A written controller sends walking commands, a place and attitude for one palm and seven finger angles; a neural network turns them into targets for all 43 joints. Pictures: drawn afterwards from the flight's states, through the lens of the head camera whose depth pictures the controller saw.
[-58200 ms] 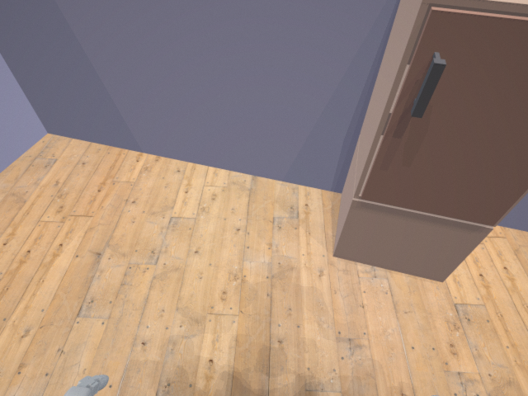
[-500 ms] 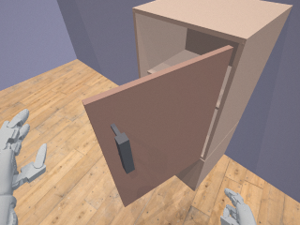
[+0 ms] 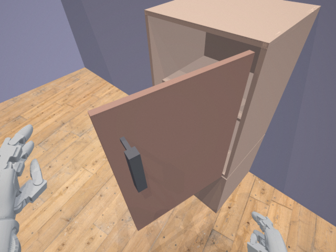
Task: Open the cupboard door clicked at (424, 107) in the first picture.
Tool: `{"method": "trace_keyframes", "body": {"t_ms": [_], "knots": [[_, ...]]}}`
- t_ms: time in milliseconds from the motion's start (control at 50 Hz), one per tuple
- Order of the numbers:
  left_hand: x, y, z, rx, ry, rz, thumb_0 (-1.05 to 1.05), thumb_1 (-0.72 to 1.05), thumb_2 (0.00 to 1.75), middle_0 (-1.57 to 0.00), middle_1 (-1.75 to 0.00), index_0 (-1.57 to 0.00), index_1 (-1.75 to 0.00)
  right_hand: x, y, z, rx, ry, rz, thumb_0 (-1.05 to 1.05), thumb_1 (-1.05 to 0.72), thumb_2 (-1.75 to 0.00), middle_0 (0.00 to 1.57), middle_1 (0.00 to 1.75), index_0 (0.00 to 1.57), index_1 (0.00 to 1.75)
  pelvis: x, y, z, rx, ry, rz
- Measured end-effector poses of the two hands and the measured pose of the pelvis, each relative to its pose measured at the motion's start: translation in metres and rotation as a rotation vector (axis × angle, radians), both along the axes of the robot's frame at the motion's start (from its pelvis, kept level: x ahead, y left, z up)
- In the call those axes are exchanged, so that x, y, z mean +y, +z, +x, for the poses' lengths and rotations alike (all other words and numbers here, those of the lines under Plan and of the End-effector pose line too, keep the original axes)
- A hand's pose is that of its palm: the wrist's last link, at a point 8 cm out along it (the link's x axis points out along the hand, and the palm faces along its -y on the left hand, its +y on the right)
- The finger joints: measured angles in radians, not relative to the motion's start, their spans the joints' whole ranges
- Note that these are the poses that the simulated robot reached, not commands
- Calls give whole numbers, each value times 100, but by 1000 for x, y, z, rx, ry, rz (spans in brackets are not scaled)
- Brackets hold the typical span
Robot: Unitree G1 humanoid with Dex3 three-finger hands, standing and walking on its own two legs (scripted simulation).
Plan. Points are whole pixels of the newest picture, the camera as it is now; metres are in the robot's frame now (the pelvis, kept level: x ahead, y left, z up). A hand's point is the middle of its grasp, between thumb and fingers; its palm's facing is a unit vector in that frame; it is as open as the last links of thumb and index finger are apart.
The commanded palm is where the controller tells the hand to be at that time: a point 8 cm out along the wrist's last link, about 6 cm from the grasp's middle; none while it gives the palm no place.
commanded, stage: step back with the hand held close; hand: left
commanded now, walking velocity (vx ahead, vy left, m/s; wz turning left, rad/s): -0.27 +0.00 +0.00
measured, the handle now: (132, 164) +0.28 +0.12 +0.09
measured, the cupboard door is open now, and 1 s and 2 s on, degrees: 76 76 76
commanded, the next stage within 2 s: stop stepping back and stand still in 1.12 s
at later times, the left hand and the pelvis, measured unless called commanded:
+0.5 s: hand (8, 197) +0.15 +0.30 +0.16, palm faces +0.39 -0.76 -0.52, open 7.4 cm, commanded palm +0.09 +0.33 +0.17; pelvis -0.06 +0.04 -0.01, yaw -1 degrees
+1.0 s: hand out of the picture +0.07 +0.33 +0.17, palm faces +0.47 -0.78 -0.41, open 7.4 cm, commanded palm +0.01 +0.35 +0.17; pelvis -0.14 +0.05 +0.00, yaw -2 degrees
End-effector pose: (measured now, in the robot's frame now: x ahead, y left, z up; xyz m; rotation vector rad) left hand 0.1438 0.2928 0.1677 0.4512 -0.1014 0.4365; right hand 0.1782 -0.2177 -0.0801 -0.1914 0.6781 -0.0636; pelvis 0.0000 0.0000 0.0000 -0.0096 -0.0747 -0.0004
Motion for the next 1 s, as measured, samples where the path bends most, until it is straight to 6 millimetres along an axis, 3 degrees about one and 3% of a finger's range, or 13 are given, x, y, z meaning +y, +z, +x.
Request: {"method": "trace_keyframes", "body": {"t_ms": [100,260,360,500,700,820,920,1000], "knots": [[17,10,3,-32,8,77,2,89,90,-21,-30,-21,-31,0,0,-8,23,-9,-1,1,-90,-89,20,30,20,30,2,0,-8,32,2,-12],[16,-17,0,78,-86,47,2,89,90,-21,-30,-21,-31,-7,1,-37,85,-100,-56,1,-90,-89,20,30,20,30,21,-2,-24,72,-22,-8],[26,-8,-9,41,-129,105,2,89,89,-21,-30,-21,-31,-3,4,-58,96,-132,-90,1,-90,-89,20,30,20,30,30,-5,-37,73,-27,2],[41,11,-34,-67,-94,184,2,89,90,-21,-30,-21,-31,13,0,-77,53,-112,-70,1,-90,-89,20,30,20,30,37,-13,-57,58,-24,17],[36,-12,-72,-66,-82,99,1,89,90,-21,-30,-21,-31,20,-13,-115,92,-77,-67,1,-90,-89,21,30,21,30,38,-20,-92,67,10,-16],[50,-3,-95,-138,-118,158,2,89,89,-21,-30,-21,-31,22,-7,-140,102,-85,-139,1,-90,-89,21,30,21,30,48,-24,-111,55,15,-32],[70,19,-111,-190,-57,191,2,89,89,-21,-30,-21,-31,36,3,-154,79,-84,-116,1,-90,-89,20,30,20,30,53,-11,-124,80,5,-70],[71,19,-118,-199,-47,126,1,89,90,-21,-30,-21,-31,47,13,-162,61,-69,-86,1,-90,-89,21,30,21,30,52,-2,-138,119,-30,-78]]}}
